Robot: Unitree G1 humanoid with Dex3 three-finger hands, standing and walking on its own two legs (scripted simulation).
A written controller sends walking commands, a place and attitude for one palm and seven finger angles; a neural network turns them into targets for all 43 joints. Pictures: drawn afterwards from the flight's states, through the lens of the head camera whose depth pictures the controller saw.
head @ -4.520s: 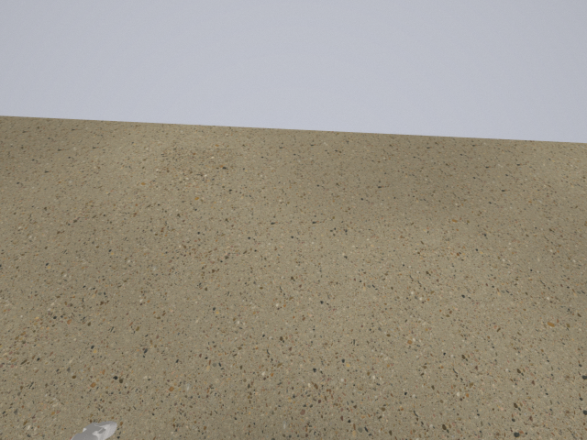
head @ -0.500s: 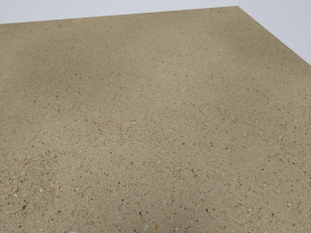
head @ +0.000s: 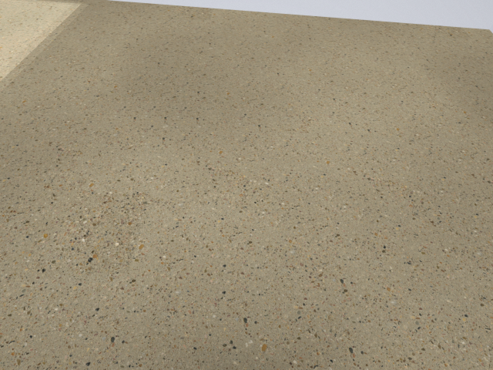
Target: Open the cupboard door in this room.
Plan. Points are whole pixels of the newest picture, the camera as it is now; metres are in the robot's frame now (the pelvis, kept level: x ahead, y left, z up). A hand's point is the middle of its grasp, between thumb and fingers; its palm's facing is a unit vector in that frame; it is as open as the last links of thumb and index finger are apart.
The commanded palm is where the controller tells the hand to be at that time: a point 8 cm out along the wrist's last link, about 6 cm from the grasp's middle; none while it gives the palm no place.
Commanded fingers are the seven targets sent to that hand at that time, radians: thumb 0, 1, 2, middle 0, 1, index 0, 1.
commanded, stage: turn or walk to find it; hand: left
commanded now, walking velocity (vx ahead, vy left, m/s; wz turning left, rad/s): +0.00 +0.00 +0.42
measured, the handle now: out of the picture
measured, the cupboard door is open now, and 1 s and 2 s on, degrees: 0 0 0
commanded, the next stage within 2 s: none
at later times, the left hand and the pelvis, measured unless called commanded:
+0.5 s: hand out of the picture +0.05 +0.20 -0.14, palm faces +0.19 -0.94 -0.29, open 7.4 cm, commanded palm none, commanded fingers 0.00 0.90 0.90 -0.20 -0.30 -0.20 -0.30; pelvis -0.02 -0.02 +0.00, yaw +11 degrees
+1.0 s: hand out of the picture -0.13 +0.20 -0.18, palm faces +0.46 -0.85 -0.25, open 7.4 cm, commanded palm none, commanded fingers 0.00 0.90 0.90 -0.20 -0.30 -0.20 -0.30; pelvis -0.06 +0.00 +0.00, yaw +25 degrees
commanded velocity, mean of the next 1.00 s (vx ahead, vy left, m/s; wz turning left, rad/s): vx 0.00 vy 0.00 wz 0.42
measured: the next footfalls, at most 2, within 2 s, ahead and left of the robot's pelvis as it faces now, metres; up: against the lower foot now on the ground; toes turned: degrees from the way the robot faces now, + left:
right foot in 0.46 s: +0.03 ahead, -0.11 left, +0.00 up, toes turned +7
left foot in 0.94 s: -0.06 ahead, +0.11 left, +0.00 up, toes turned +30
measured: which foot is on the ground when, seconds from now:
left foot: down 0.00-0.48, up 0.50-0.92, down 0.94-1.00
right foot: down 0.00-0.02, up 0.04-0.44, down 0.46-0.94, up 0.96-1.00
